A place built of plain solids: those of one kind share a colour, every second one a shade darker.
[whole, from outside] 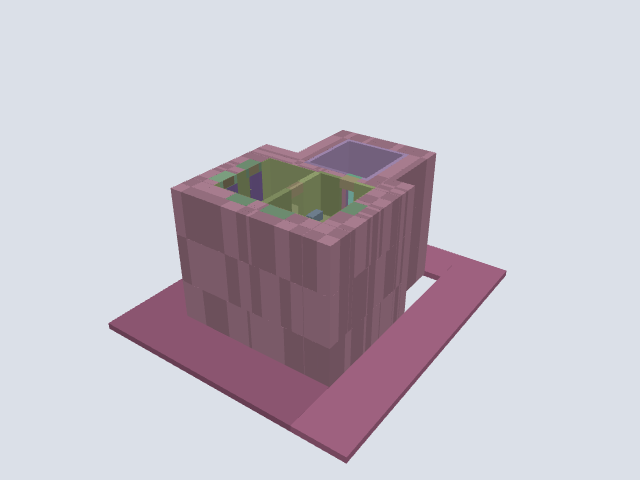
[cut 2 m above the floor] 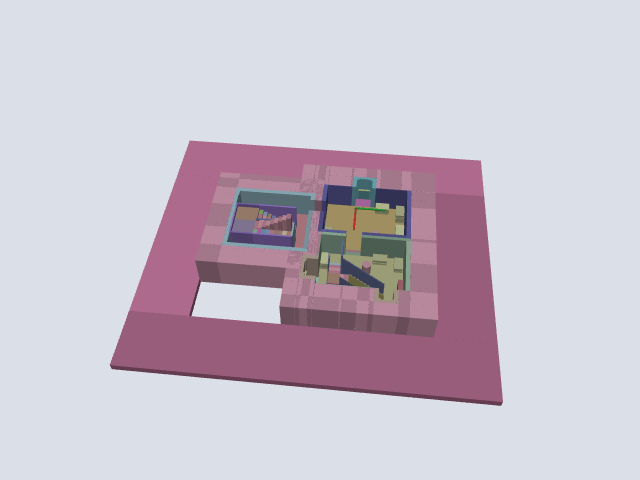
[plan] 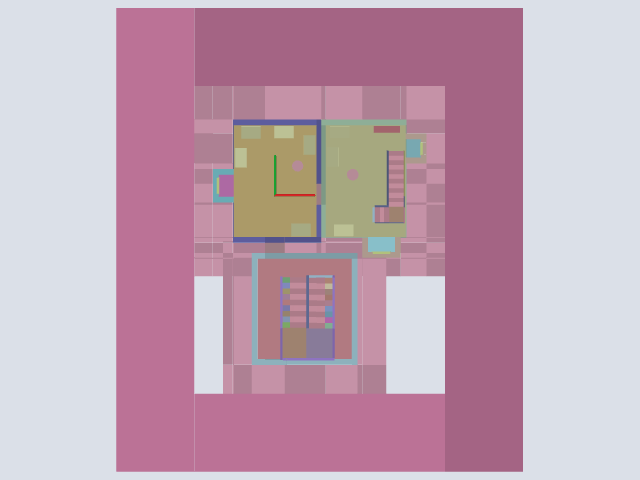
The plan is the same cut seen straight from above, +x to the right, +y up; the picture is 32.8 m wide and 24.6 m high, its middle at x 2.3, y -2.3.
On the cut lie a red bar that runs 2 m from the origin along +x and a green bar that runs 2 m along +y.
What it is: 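A later tower house with a stair tower on a long side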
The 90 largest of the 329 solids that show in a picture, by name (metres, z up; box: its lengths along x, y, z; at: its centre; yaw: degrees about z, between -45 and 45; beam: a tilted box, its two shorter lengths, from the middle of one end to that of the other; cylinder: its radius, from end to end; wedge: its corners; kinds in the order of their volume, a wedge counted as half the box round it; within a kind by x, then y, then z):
{
 "wall_fill_1": {"box": [0.95, 1.37, 3.82], "at": [-3.66, -1.46, 5.01]},
 "wall_fill_2": {"box": [0.95, 1.66, 3.45], "at": [-3.66, -1.32, 1.37]},
 "wall_fill_3": {"box": [0.95, 1.05, 3.47], "at": [-3.66, -0.68, 8.65]},
 "wall_fill_4": {"box": [0.95, 1.29, 3.82], "at": [-3.66, -0.13, 5.01]},
 "wall_fill_5": {"box": [0.95, 1.74, 3.82], "at": [-3.66, 2.32, 5.01]},
 "wall_fill_6": {"box": [0.95, 1.54, 3.45], "at": [-3.66, 2.39, 1.37]},
 "wall_fill_7": {"box": [0.95, 1.31, 3.47], "at": [-3.66, 2.41, 8.65]},
 "wall_fill_8": {"box": [0.95, 1.03, 3.82], "at": [-3.66, 4.13, 5.01]},
 "wall_fill_9": {"box": [0.95, 1.03, 3.47], "at": [-3.66, 4.13, 8.65]},
 "wall_fill_10": {"box": [0.95, 1.72, 3.45], "at": [-3.66, 4.74, 1.37]},
 "wall_fill_11": {"box": [0.95, 0.95, 3.82], "at": [-3.66, 5.12, 5.01]},
 "wall_fill_12": {"box": [1.03, 0.94, 3.47], "at": [-2.68, -1.68, 8.65]},
 "wall_fill_13": {"box": [1.03, 1.66, 3.45], "at": [-2.68, -1.32, 1.37]},
 "wall_fill_14": {"box": [1.03, 1.05, 3.47], "at": [-2.68, -0.68, 8.65]},
 "wall_fill_15": {"box": [1.03, 1.54, 3.45], "at": [-2.68, 2.39, 1.37]},
 "wall_fill_16": {"box": [1.03, 1.31, 3.47], "at": [-2.68, 2.41, 8.65]},
 "wall_fill_17": {"box": [1.03, 1.03, 3.47], "at": [-2.68, 4.13, 8.65]},
 "wall_fill_18": {"box": [1.03, 1.72, 3.45], "at": [-2.68, 4.74, 1.37]},
 "wall_fill_19": {"box": [1.03, 0.95, 3.82], "at": [-2.68, 5.12, 5.01]},
 "wall_fill_20": {"box": [1.03, 0.95, 3.47], "at": [-2.68, 5.12, 8.65]},
 "wall_fill_21": {"box": [0.51, 5.44, 3.45], "at": [-2.42, -5.98, 1.37]},
 "wall_fill_22": {"box": [0.51, 5.44, 3.82], "at": [-2.42, -5.98, 5.01]},
 "wall_fill_23": {"box": [0.51, 5.44, 3.47], "at": [-2.42, -5.98, 8.65]},
 "wall_fill_24": {"box": [0.93, 1.47, 3.45], "at": [-1.66, -9.44, 1.37]},
 "wall_fill_25": {"box": [0.93, 1.47, 3.47], "at": [-1.66, -9.44, 8.65]},
 "wall_fill_26": {"box": [0.93, 5.44, 3.45], "at": [-1.66, -5.98, 1.37]},
 "wall_fill_27": {"box": [0.93, 5.44, 3.47], "at": [-1.66, -5.98, 8.65]},
 "wall_fill_28": {"box": [0.93, 1.72, 3.45], "at": [-1.66, 4.74, 1.37]},
 "wall_fill_29": {"box": [0.93, 0.95, 3.82], "at": [-1.66, 5.12, 5.01]},
 "wall_fill_30": {"box": [0.68, 1.47, 3.45], "at": [-0.86, -9.44, 1.37]},
 "wall_fill_31": {"box": [0.68, 1.72, 3.45], "at": [-0.86, 4.74, 1.37]},
 "wall_fill_32": {"box": [1.01, 1.47, 3.45], "at": [-0.02, -9.44, 1.37]},
 "wall_fill_33": {"box": [1.01, 1.72, 3.45], "at": [-0.02, 4.74, 1.37]},
 "wall_fill_34": {"box": [0.97, 0.95, 3.82], "at": [0.16, 5.12, 5.01]},
 "wall_fill_35": {"box": [1.34, 1.47, 3.47], "at": [1.21, -9.44, 8.65]},
 "wall_fill_36": {"box": [1.34, 0.95, 3.47], "at": [1.21, 5.12, 8.65]},
 "wall_fill_37": {"box": [1.64, 1.47, 3.45], "at": [1.31, -9.44, 1.37]},
 "wall_fill_38": {"box": [1.64, 1.72, 3.45], "at": [1.31, 4.74, 1.37]},
 "wall_fill_39": {"box": [1.62, 1.47, 3.45], "at": [3.41, -9.44, 1.37]},
 "wall_fill_40": {"box": [1.62, 1.72, 3.45], "at": [3.41, 4.74, 1.37]},
 "wall_fill_41": {"box": [1.28, 1.47, 3.47], "at": [3.58, -9.44, 8.65]},
 "wall_fill_42": {"box": [1.28, 0.95, 3.47], "at": [3.58, 5.12, 8.65]},
 "wall_fill_43": {"box": [1.11, 0.95, 3.82], "at": [3.67, 5.12, 5.01]},
 "wall_fill_44": {"box": [0.24, 5.44, 3.45], "at": [4.34, -5.98, 1.37]},
 "wall_fill_45": {"box": [0.5, 5.44, 3.47], "at": [4.47, -5.98, 8.65]},
 "wall_fill_46": {"box": [1.24, 1.47, 3.45], "at": [5.08, -9.44, 1.37]},
 "wall_fill_47": {"box": [1.24, 5.44, 3.45], "at": [5.08, -5.98, 1.37]},
 "wall_fill_48": {"box": [0.97, 1.47, 3.47], "at": [5.21, -9.44, 8.65]},
 "wall_fill_49": {"box": [0.97, 5.44, 3.47], "at": [5.21, -5.98, 8.65]},
 "wall_fill_50": {"box": [1.98, 0.9, 3.45], "at": [5.45, -3.71, 1.37]},
 "wall_fill_51": {"box": [1.98, 1.72, 3.45], "at": [5.45, 4.74, 1.37]},
 "wall_fill_52": {"box": [1.97, 0.9, 3.47], "at": [5.71, -3.71, 8.65]},
 "wall_fill_53": {"box": [1.97, 1.03, 3.47], "at": [5.71, 4.13, 8.65]},
 "wall_fill_54": {"box": [1.97, 0.95, 3.47], "at": [5.71, 5.12, 8.65]},
 "wall_fill_55": {"box": [1.78, 0.95, 3.82], "at": [5.81, 5.12, 5.01]},
 "wall_fill_56": {"box": [1.03, 0.94, 3.47], "at": [7.25, -1.68, 8.65]},
 "wall_fill_57": {"box": [1.03, 1.66, 3.45], "at": [7.25, -1.32, 1.37]},
 "wall_fill_58": {"box": [1.03, 0.96, 3.45], "at": [7.25, 0.1, 1.37]},
 "wall_fill_59": {"box": [1.03, 1.03, 3.47], "at": [7.25, 4.13, 8.65]},
 "wall_fill_60": {"box": [1.03, 1.72, 3.45], "at": [7.25, 4.74, 1.37]},
 "wall_fill_61": {"box": [1.03, 0.95, 3.82], "at": [7.25, 5.12, 5.01]},
 "wall_fill_62": {"box": [1.03, 0.95, 3.47], "at": [7.25, 5.12, 8.65]},
 "wall_fill_63": {"box": [0.95, 1.66, 3.45], "at": [8.23, -1.32, 1.37]},
 "wall_fill_64": {"box": [0.95, 1.05, 3.47], "at": [8.23, -0.68, 8.65]},
 "wall_fill_65": {"box": [0.95, 1.54, 3.45], "at": [8.23, 2.39, 1.37]},
 "wall_fill_66": {"box": [0.95, 1.31, 3.47], "at": [8.23, 2.41, 8.65]},
 "wall_fill_67": {"box": [0.95, 1.03, 3.47], "at": [8.23, 4.13, 8.65]},
 "wall_fill_68": {"box": [0.95, 1.72, 3.45], "at": [8.23, 4.74, 1.37]},
 "wall_fill_69": {"box": [0.95, 0.95, 3.82], "at": [8.23, 5.12, 5.01]},
 "ground_garden_1": {"box": [4.0, 23.77, 0.5], "at": [-6.14, -2.29, -0.27]},
 "ground_garden_2": {"box": [12.85, 4.0, 0.5], "at": [2.29, -12.18, -0.27]},
 "ground_garden_3": {"box": [12.85, 4.0, 0.5], "at": [2.29, 7.59, -0.27]},
 "ground_garden_4": {"box": [4.0, 23.77, 0.5], "at": [10.71, -2.29, -0.27]},
 "wall_study_1": {"box": [0.3, 5.74, 3.47], "at": [-1.05, -5.83, 8.65]},
 "wall_study_2": {"box": [5.42, 0.3, 3.47], "at": [1.51, -8.55, 8.65]},
 "wall_study_3": {"box": [3.69, 0.3, 3.47], "at": [2.38, -3.11, 8.65]},
 "wall_study_4": {"box": [0.3, 5.74, 3.47], "at": [4.07, -5.83, 8.65]},
 "wall_stair_hall_1": {"box": [0.3, 5.74, 3.45], "at": [-1.05, -5.83, 1.37]},
 "wall_stair_hall_2": {"box": [3.73, 0.3, 3.45], "at": [2.36, -3.11, 1.37]},
 "wall_stair_hall_3": {"box": [3.62, 0.3, 3.45], "at": [2.41, -8.55, 1.37]},
 "wall_stair_hall_4": {"box": [0.3, 5.74, 3.45], "at": [4.07, -5.83, 1.37]},
 "floor_stair_hall_1": {"box": [4.82, 5.14, 0.35], "at": [1.51, -5.83, -0.18]},
 "floor_study_1": {"box": [4.82, 5.14, 0.35], "at": [1.51, -5.83, 7.09]},
 "floor_kitchen_1": {"box": [4.25, 5.73, 0.35], "at": [0.0, 0.72, -0.18]},
 "floor_cellar_1": {"box": [4.1, 5.73, 0.35], "at": [4.65, 0.72, -0.18]},
 "floor_chamber_1": {"box": [4.1, 5.73, 0.35], "at": [4.65, 0.72, 7.09]},
 "wall_kitchen_1": {"box": [4.53, 0.3, 3.45], "at": [0.1, 3.73, 1.37]},
 "wall_cellar_1": {"box": [4.37, 0.3, 3.45], "at": [4.55, 3.73, 1.37]},
 "floor_1": {"box": [1.35, 1.53, 1.78], "at": [2.27, -7.59, 0.84]},
 "floor_l1a_1": {"box": [1.21, 1.55, 1.78], "at": [0.99, -7.58, 0.84]}
}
